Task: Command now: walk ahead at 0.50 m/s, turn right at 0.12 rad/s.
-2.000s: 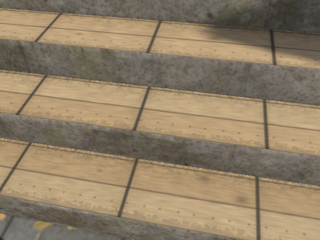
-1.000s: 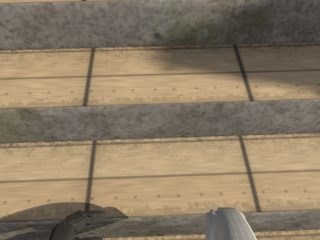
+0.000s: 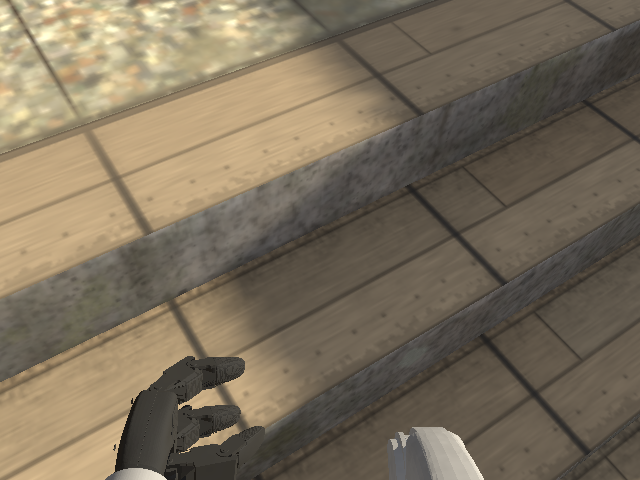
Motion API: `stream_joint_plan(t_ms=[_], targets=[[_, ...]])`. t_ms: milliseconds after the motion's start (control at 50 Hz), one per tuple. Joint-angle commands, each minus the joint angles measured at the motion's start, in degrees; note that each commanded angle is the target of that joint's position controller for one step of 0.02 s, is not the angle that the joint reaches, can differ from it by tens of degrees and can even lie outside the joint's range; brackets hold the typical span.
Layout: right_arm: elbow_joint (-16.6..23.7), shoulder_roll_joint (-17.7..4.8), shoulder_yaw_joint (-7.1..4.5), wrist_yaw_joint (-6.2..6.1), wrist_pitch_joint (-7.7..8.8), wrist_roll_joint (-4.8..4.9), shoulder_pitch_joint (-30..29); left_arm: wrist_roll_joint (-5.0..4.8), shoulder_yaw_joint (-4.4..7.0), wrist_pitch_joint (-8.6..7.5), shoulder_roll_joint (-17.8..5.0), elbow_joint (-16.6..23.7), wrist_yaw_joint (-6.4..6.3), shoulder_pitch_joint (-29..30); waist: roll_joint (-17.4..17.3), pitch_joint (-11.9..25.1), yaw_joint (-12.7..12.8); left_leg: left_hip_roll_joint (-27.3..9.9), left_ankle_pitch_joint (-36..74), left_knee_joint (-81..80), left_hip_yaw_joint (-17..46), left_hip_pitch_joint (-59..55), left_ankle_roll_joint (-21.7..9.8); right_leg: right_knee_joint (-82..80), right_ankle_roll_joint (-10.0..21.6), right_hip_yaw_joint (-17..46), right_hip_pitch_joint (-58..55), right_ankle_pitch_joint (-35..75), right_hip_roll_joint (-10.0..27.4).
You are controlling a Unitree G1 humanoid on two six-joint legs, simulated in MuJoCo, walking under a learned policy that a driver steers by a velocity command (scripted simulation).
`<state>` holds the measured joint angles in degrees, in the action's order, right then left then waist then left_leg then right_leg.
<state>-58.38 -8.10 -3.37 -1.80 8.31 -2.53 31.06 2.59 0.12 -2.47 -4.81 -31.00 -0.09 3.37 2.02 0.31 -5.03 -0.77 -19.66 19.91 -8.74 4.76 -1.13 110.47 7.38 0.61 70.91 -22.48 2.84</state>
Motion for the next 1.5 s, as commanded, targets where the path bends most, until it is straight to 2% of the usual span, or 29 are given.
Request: stream_joint_plan(t_ms=[20,80,100,140,160,180,200,220,260,300,380,500,640,700,740,780,800,820,840,900,940,1100,1200,1280,1320,1340,1360,1420,1500], targets=[[-0.70,-4.97,-1.06,-0.91,0.33,-0.76,9.13,-0.71,-1.39,-1.43,1.96,11.00,-0.01,21.99,-6.93,-6.20,-3.74,-17.96,14.24,-11.30,17.67,-26.73,-10.99,9.76,1.34,-1.25,35.75,-17.46,3.79],[-1.49,-4.14,-0.12,-2.07,-2.53,1.21,7.12,-1.10,-3.65,-0.31,2.75,15.78,2.70,25.41,-5.27,-5.48,-1.95,-13.09,16.67,-27.37,8.41,-9.86,-10.45,-19.23,0.05,-10.79,8.86,-10.93,5.74],[-0.41,-3.70,0.07,-1.80,-3.13,3.92,4.03,-2.76,-4.66,0.09,5.92,16.04,3.55,23.08,-4.43,-3.07,-0.68,-11.92,23.60,-32.26,5.16,4.46,-10.51,-36.33,1.61,-11.90,-18.73,-2.85,4.95],[2.85,-13.53,-1.31,1.13,-1.05,2.86,2.16,-2.45,-0.60,1.81,-0.50,6.89,2.10,-0.22,-11.39,14.97,6.70,-14.28,91.25,-10.46,3.09,2.12,-10.15,-37.75,1.61,-16.66,-52.12,2.14,-6.45],[4.38,-20.58,-3.46,2.42,0.69,4.63,-1.60,-2.61,1.84,2.60,-5.19,2.85,0.74,-16.03,-15.47,24.17,15.21,-14.03,106.41,5.09,2.95,-4.12,-7.46,-47.21,2.68,-13.90,-60.91,6.66,-8.06],[6.36,-20.21,-4.20,4.08,3.24,6.72,-4.75,-2.11,3.68,1.17,-9.90,0.27,-0.38,-24.17,-16.67,28.58,19.30,-9.86,92.69,22.12,6.38,8.99,-4.01,-56.27,4.47,0.22,-75.81,10.91,-3.62],[9.50,-13.72,-2.51,5.48,3.34,8.27,-1.73,0.69,5.85,-0.10,-16.69,-1.61,-0.79,-27.27,3.99,36.29,18.95,0.33,30.28,52.51,9.84,26.11,-0.66,-71.37,11.35,31.54,-88.98,23.44,16.50],[10.03,-12.56,-3.47,5.42,3.21,5.48,-1.79,-0.72,7.36,0.86,-19.31,-0.76,-0.21,-22.65,6.70,42.67,16.42,5.50,9.79,81.60,19.43,23.11,-0.38,-78.34,9.23,44.29,-82.79,34.72,19.95],[15.93,-2.66,-1.85,3.22,0.76,3.50,-7.99,-0.43,6.58,0.02,-15.14,-5.14,0.70,-10.61,-3.55,27.62,6.80,0.15,17.78,95.28,15.90,34.69,-0.45,-85.79,8.19,37.82,-64.97,-3.51,18.49],[19.28,0.82,-0.13,1.65,-1.12,0.22,-11.44,-1.34,3.63,-2.07,-5.29,-12.85,0.76,-11.02,-2.42,7.82,2.39,-1.84,14.79,94.41,15.32,42.19,-2.55,-84.23,5.85,24.00,-47.27,-8.32,12.42],[21.95,6.04,3.42,0.31,-4.62,1.59,-15.25,-0.09,1.71,-4.48,-1.56,-21.00,1.36,-18.94,-1.87,-1.30,-0.70,-0.31,12.75,95.29,17.48,52.96,-4.36,-88.85,3.47,9.86,-39.90,3.72,11.25],[26.66,7.12,4.74,-1.77,-5.94,1.20,-29.72,-0.95,2.16,-7.16,-8.30,-26.31,2.73,-27.83,-2.26,-2.88,1.98,3.64,4.92,120.78,15.05,78.99,-6.26,-95.68,2.39,6.99,-52.30,-1.75,12.45],[32.02,6.00,5.19,0.78,-8.84,1.37,-44.30,-2.13,3.05,-6.24,-10.56,-28.87,-2.53,-38.34,2.95,-0.55,7.54,-3.13,0.38,88.73,1.00,71.57,-5.66,-110.29,3.12,-2.58,-66.79,13.50,12.15],[26.82,8.31,5.95,1.38,-9.23,2.83,-37.83,-2.51,2.64,-4.74,-8.35,-27.24,-4.04,-37.46,2.86,2.76,6.40,-3.31,-9.16,73.46,-4.12,56.83,-9.33,-104.99,3.27,-13.51,-74.80,48.98,11.06],[23.79,6.32,5.29,0.94,-9.30,3.87,-31.27,-3.37,3.07,-5.02,-12.72,-23.78,-3.64,-34.55,7.06,6.77,3.12,4.50,-16.03,60.43,-10.76,35.48,-10.08,-95.79,4.54,-15.76,-70.02,98.97,12.91],[20.00,0.81,2.90,0.14,-8.40,3.00,-16.28,-5.13,4.25,-5.08,-17.29,-21.86,-1.72,-32.47,15.30,14.99,-2.81,8.55,-14.13,44.64,-4.44,18.71,-11.95,-74.46,4.16,-14.31,-72.03,111.56,14.39],[20.23,-5.06,0.75,0.13,-8.29,2.02,-12.19,-4.14,5.21,-5.91,-18.48,-16.69,-0.97,-28.41,11.26,14.69,-5.13,2.71,-19.01,33.34,20.48,9.67,-15.42,-56.05,0.63,-11.88,-55.06,93.28,11.80],[17.46,-12.56,-1.92,-0.01,-9.16,1.79,-10.06,-2.89,5.03,-6.18,-13.71,-11.46,1.93,-23.10,-9.04,14.75,-4.02,-7.11,-24.97,7.26,56.48,2.02,-19.60,-33.90,-4.16,-7.73,-33.36,23.55,-1.84],[18.76,-14.11,-3.51,-0.44,-9.54,2.19,-16.86,-0.46,4.93,-5.78,-9.77,-9.87,3.06,-22.61,-8.26,12.85,-0.89,-11.74,-25.40,-6.13,70.09,5.10,-18.88,-10.46,-6.06,3.85,-24.44,15.66,-3.67],[12.17,-3.75,-0.79,0.51,-6.21,1.15,-17.40,0.19,2.27,-5.11,-3.07,-3.89,1.71,-19.34,1.93,-2.81,6.97,-7.22,-15.70,3.84,44.36,23.73,-13.92,3.52,-4.27,2.92,-15.38,20.12,-0.93],[8.10,-0.54,0.12,1.45,-4.72,0.69,-14.92,-0.01,0.15,-3.41,-0.05,-3.06,0.59,-19.42,-0.66,-3.40,8.41,-3.93,-5.05,4.23,33.65,22.81,-10.96,10.26,-2.53,2.73,-10.28,19.31,-1.03],[5.46,-7.52,-0.28,1.50,-1.51,1.32,-0.01,1.42,-2.42,-0.63,3.41,4.05,-0.51,-0.32,-5.84,-3.17,1.83,-5.08,11.35,-0.21,32.22,4.53,-10.33,17.70,-2.09,-5.28,16.99,5.85,0.90],[3.73,-4.99,-0.08,-1.22,-4.12,2.95,8.72,-0.01,-4.09,0.46,2.22,13.29,1.26,15.94,-7.92,-3.39,-3.29,-6.46,36.71,-17.05,29.50,0.37,-12.46,-15.34,-1.99,-9.37,1.54,-3.14,1.13],[11.73,-15.68,-2.78,-0.63,-2.36,2.99,-2.85,-3.90,0.56,1.65,-5.05,4.94,0.34,-10.25,-12.75,18.87,13.55,-8.27,102.75,6.44,23.80,0.71,-10.33,-40.39,1.55,-8.28,-49.58,-4.78,-6.68],[15.25,-13.80,-3.51,2.50,0.68,5.59,-8.99,-1.13,4.47,0.77,-14.37,-0.94,-0.68,-23.81,0.75,26.41,19.13,-1.12,82.16,38.00,20.98,15.37,-7.37,-59.84,6.14,16.09,-69.79,-20.76,3.84],[17.75,-10.62,-3.81,4.23,1.34,3.67,-10.75,-1.34,6.04,1.41,-18.73,-1.88,-0.47,-21.84,16.03,27.85,17.03,11.11,16.01,65.18,17.51,26.29,-4.30,-81.50,13.33,46.59,-70.07,-25.08,15.42],[19.46,-9.48,-3.88,4.65,1.74,0.92,-9.49,-2.32,5.52,1.54,-13.86,-2.62,-0.64,-15.92,11.32,22.09,12.27,8.30,11.46,81.53,19.95,34.23,-4.61,-87.35,14.45,52.38,-65.29,-20.98,15.75],[24.57,0.64,-0.05,2.31,-1.70,-0.49,-17.47,-1.03,2.64,-2.10,-2.47,-12.24,-1.16,-14.80,-7.50,1.39,5.53,2.91,10.32,95.00,17.77,47.15,-7.69,-83.80,9.47,32.95,-47.44,-15.87,16.55],[25.34,-0.80,1.05,1.26,-6.67,2.48,-12.18,-0.60,2.37,-5.21,-4.24,-16.74,-0.35,-11.73,-3.09,-6.82,-3.40,-0.11,5.49,76.31,19.99,45.43,-5.58,-89.59,1.04,6.32,-37.78,13.46,14.00]])
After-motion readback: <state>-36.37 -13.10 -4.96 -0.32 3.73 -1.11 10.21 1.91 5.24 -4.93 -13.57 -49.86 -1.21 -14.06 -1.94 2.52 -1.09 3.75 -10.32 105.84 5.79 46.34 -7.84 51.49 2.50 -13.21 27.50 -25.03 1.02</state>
